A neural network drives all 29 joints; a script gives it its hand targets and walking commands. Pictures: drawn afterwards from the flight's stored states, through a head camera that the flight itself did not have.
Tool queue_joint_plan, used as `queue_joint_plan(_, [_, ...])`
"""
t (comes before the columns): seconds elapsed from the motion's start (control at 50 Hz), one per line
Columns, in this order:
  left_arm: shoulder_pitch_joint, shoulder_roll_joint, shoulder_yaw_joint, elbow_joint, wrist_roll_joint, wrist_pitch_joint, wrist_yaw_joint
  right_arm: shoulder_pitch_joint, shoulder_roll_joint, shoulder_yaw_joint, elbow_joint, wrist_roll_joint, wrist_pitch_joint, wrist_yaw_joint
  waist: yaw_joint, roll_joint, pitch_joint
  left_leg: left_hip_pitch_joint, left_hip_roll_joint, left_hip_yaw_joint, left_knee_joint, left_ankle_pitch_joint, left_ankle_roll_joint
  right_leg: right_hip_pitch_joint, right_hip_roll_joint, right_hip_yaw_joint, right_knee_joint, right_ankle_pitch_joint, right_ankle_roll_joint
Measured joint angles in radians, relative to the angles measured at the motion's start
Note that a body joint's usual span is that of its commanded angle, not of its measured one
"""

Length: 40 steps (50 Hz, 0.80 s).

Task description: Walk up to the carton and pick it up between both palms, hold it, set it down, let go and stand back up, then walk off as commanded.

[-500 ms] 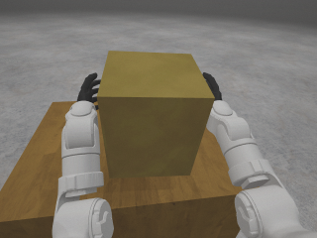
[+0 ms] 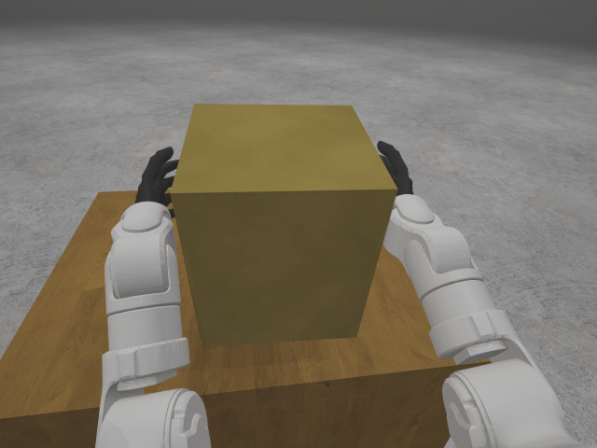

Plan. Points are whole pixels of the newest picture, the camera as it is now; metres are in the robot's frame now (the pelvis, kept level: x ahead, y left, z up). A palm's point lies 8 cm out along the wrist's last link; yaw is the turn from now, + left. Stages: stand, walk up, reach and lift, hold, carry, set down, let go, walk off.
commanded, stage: hold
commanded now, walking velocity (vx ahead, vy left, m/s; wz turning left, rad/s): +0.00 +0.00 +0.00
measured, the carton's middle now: (278, 224) +0.37 +0.02 +0.19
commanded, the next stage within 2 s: none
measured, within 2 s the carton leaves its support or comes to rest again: neither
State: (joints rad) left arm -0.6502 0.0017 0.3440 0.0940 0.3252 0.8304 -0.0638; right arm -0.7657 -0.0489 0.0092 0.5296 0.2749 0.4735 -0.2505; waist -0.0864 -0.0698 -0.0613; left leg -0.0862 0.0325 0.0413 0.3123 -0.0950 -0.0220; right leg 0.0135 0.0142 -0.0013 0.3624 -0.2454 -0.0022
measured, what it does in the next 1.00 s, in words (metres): stands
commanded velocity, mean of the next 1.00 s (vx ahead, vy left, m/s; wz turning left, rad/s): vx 0.00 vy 0.00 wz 0.00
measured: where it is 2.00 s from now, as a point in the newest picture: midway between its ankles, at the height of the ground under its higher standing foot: outside the picture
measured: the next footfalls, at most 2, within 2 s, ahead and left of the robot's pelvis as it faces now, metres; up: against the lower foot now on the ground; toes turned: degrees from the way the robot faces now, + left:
none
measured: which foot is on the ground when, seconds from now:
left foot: down 0.00-1.00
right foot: down 0.00-1.00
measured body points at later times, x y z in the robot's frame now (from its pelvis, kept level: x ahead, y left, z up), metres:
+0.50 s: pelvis +0.01 +0.00 +0.00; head -0.06 +0.02 +0.44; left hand +0.38 +0.16 +0.23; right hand +0.39 -0.14 +0.23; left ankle +0.06 +0.13 -0.75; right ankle -0.02 -0.10 -0.75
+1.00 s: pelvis -0.01 +0.00 +0.00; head -0.09 +0.03 +0.44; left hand +0.36 +0.18 +0.23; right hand +0.36 -0.13 +0.24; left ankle +0.06 +0.13 -0.75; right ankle -0.02 -0.10 -0.75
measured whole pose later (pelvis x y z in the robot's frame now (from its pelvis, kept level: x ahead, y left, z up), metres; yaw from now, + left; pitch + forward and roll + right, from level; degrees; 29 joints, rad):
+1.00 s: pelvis -0.01 +0.00 +0.00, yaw +0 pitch -8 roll +0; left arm -0.66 0.00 0.34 0.12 0.33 0.81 -0.07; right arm -0.77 -0.05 0.00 0.53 0.24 0.47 -0.24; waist -0.09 -0.07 -0.06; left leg -0.08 0.03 0.04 0.31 -0.09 -0.02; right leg 0.02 0.01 0.00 0.36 -0.24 0.00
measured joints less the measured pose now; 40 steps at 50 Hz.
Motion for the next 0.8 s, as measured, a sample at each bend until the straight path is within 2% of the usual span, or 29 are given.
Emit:
queue_joint_plan(0.1, [-0.006, 0.0, 0.0, 0.016, 0.004, -0.015, 0.001, -0.006, 0.0, -0.001, 0.004, -0.025, 0.0, 0.005, 0.0, 0.0, 0.0, 0.0, 0.0, 0.0, 0.0, 0.007, 0.0, 0.0, 0.0, 0.0, 0.0, 0.006, 0.0])
queue_joint_plan(0.2, [-0.041, 0.0, 0.0, 0.084, 0.02, -0.036, 0.005, -0.034, 0.0, -0.03, 0.061, -0.07, -0.01, 0.034, 0.0, 0.0, 0.0, 0.0, 0.0, 0.0, 0.0, 0.009, 0.0, 0.0, 0.0, 0.0, 0.0, 0.008, 0.0])
queue_joint_plan(0.3, [-0.065, 0.0, 0.0, 0.109, 0.026, -0.048, 0.013, -0.043, 0.0, -0.044, 0.093, -0.08, -0.04, 0.047, 0.0, 0.0, 0.0, 0.0, 0.0, 0.0, -0.001, 0.007, 0.0, 0.0, 0.0, 0.0, 0.0, 0.005, 0.0])
queue_joint_plan(0.54, [-0.063, 0.0, 0.0, 0.1, 0.024, -0.047, 0.013, -0.04, 0.0, -0.044, 0.093, -0.058, -0.052, 0.042, 0.0, 0.0, 0.0, 0.002, 0.0, 0.0, -0.006, -0.007, 0.0, 0.0, 0.0, 0.0, 0.0, -0.01, 0.0])
queue_joint_plan(0.66, [-0.028, 0.0, 0.0, 0.03, 0.001, -0.031, 0.011, -0.009, 0.0, -0.017, 0.021, -0.007, -0.041, 0.011, 0.0, 0.0, 0.0, 0.003, 0.0, 0.0, -0.006, -0.011, 0.0, 0.0, 0.0, 0.0, 0.0, -0.011, 0.0])
queue_joint_plan(0.8, [-0.005, 0.0, 0.0, 0.002, 0.006, -0.003, -0.002, 0.0, 0.001, -0.004, -0.007, -0.003, 0.001, 0.0, 0.0, 0.0, 0.002, 0.003, 0.0, 0.0, -0.001, -0.008, 0.0, 0.002, 0.0, 0.0, -0.001, -0.005, 0.0])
